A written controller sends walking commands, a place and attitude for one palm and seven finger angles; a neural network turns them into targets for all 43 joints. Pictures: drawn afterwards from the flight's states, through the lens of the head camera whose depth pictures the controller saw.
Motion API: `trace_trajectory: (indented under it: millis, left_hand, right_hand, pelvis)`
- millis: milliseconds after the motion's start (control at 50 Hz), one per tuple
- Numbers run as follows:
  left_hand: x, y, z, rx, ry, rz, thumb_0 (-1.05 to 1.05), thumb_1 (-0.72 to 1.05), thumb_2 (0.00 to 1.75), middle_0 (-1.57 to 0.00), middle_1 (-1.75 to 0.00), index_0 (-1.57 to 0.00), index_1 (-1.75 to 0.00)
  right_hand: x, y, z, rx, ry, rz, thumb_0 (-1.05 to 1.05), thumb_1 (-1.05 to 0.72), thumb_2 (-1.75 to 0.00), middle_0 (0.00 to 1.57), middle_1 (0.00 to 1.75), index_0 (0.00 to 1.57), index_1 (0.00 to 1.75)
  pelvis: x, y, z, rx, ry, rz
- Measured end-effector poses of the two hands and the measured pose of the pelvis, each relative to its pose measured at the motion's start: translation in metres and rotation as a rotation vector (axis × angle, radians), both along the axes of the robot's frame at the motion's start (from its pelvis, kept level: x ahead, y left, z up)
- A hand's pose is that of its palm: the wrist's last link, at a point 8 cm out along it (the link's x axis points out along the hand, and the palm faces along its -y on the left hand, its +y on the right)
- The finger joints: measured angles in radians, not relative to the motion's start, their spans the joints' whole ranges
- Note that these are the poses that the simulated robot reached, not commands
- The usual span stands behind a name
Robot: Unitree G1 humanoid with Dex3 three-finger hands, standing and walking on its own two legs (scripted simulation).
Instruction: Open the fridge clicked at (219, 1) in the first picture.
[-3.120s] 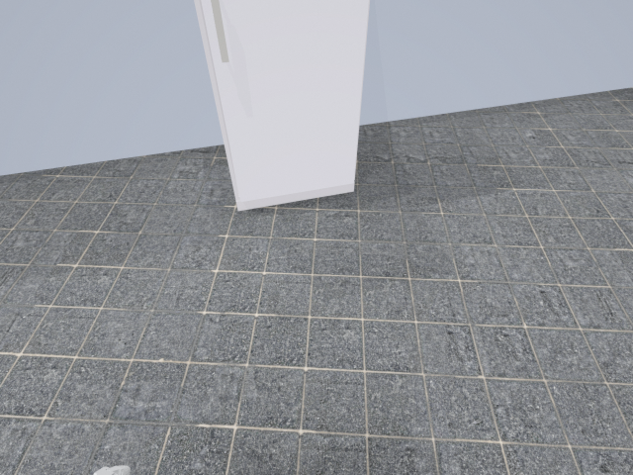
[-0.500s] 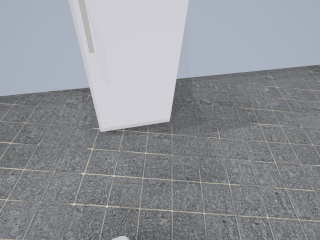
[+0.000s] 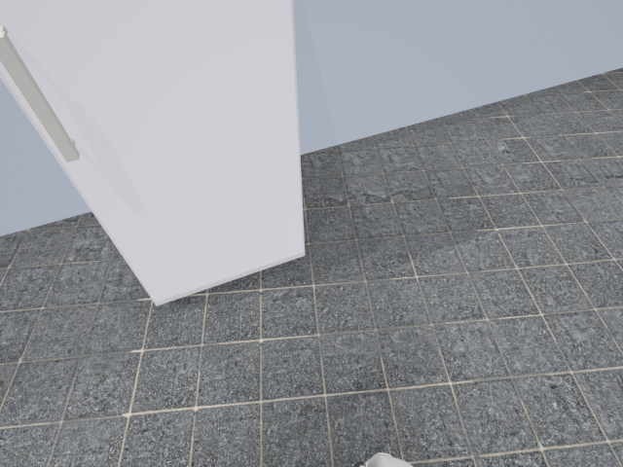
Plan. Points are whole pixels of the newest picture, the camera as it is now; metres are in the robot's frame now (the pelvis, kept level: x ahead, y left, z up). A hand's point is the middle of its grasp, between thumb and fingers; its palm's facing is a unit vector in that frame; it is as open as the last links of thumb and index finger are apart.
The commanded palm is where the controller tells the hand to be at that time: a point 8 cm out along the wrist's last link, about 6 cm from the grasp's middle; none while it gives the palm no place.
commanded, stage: turn to face it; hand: left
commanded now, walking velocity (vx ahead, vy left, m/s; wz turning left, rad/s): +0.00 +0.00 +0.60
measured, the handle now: (40, 99) +0.69 +0.51 +0.11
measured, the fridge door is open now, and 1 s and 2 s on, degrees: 0 0 0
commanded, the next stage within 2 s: take the last steps up to it in 0.70 s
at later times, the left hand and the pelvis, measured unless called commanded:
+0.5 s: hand out of the picture +0.08 +0.23 -0.17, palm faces +0.28 -0.94 -0.19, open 7.3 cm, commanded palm none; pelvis +0.07 +0.03 +0.01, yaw +14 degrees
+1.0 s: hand out of the picture +0.05 +0.16 -0.13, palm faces +0.41 -0.88 -0.23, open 7.4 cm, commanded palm none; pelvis +0.09 -0.02 +0.03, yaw +21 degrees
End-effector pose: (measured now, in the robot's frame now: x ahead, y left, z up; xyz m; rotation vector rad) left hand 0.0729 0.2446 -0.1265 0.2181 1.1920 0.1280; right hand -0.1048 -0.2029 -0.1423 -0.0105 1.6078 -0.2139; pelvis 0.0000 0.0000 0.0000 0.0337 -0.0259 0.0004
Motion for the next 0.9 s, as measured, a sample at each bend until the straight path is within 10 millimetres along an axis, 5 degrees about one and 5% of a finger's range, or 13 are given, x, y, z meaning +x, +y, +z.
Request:
trace_trajectory:
  millis: [80, 220, 340, 440, 680, 900]
  left_hand:
    - [0.033, -0.018, 0.006, -0.004, -0.067, 0.027, 0.00, 0.91, 0.90, -0.20, -0.30, -0.20, -0.30]
    - [0.048, -0.021, 0.020, -0.008, -0.097, 0.122, -0.02, 0.94, 0.90, -0.20, -0.30, -0.20, -0.30]
    - [0.035, -0.002, 0.007, -0.037, -0.076, 0.204, -0.01, 0.93, 0.90, -0.20, -0.30, -0.20, -0.30]
    - [0.006, 0.024, -0.019, -0.064, -0.005, 0.292, 0.00, 0.91, 0.90, -0.20, -0.30, -0.20, -0.30]
    - [-0.050, 0.039, 0.008, -0.007, 0.150, 0.397, 0.00, 0.91, 0.90, -0.20, -0.30, -0.19, -0.30]
    - [-0.041, -0.017, 0.018, 0.028, 0.074, 0.426, 0.00, 0.91, 0.90, -0.20, -0.30, -0.19, -0.30]
  right_hand:
    - [0.040, -0.013, -0.006, 0.014, 0.010, 0.035, 0.00, -0.91, -0.89, 0.20, 0.30, 0.20, 0.30]
    - [0.160, -0.028, 0.007, -0.015, -0.196, 0.153, 0.00, -0.91, -0.89, 0.20, 0.30, 0.20, 0.29]
    - [0.248, -0.025, 0.024, -0.073, -0.346, 0.278, 0.00, -0.92, -0.89, 0.20, 0.30, 0.19, 0.29]
    - [0.299, -0.008, 0.032, -0.127, -0.438, 0.384, 0.00, -0.92, -0.89, 0.20, 0.30, 0.19, 0.29]
    - [0.321, 0.024, 0.040, -0.060, -0.419, 0.456, 0.00, -0.90, -0.89, 0.20, 0.30, 0.20, 0.30]
    - [0.313, -0.011, 0.005, 0.026, -0.329, 0.457, 0.00, -0.91, -0.89, 0.20, 0.30, 0.20, 0.30]
  pelvis:
    - [0.021, -0.010, 0.001, -0.018, -0.013, 0.043]
    - [0.044, -0.011, 0.016, -0.029, 0.000, 0.118]
    - [0.057, 0.003, 0.014, -0.047, -0.006, 0.175]
    - [0.065, 0.023, 0.001, -0.066, -0.006, 0.220]
    - [0.077, 0.027, 0.023, -0.048, 0.020, 0.278]
    - [0.083, -0.011, 0.014, -0.017, 0.006, 0.344]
